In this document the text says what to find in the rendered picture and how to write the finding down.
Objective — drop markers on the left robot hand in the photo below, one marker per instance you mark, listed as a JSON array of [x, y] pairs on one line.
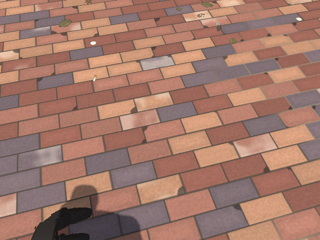
[[48, 230]]

